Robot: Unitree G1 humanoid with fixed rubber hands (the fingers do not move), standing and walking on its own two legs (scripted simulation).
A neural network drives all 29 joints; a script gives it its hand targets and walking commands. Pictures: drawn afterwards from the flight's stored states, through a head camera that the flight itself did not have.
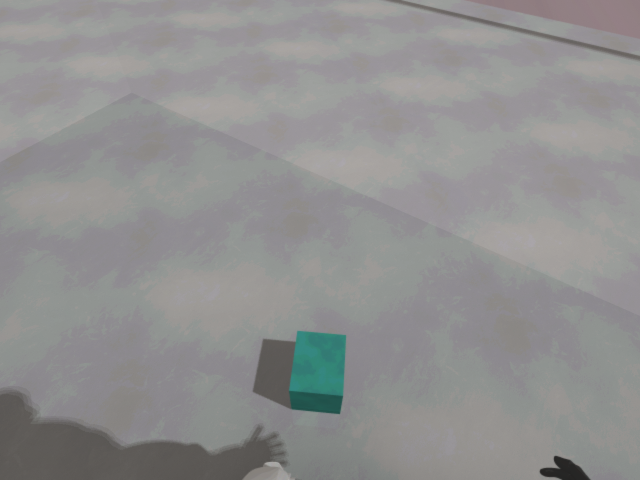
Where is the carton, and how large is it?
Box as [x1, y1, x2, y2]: [289, 331, 345, 413]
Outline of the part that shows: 297,331 289,387 291,408 339,413 343,387 345,335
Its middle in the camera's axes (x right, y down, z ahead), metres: +0.00 +0.38 +1.15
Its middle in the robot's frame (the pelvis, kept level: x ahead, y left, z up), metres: +0.52 +0.04 -0.66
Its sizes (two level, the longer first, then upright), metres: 0.176 0.144 0.158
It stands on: the floor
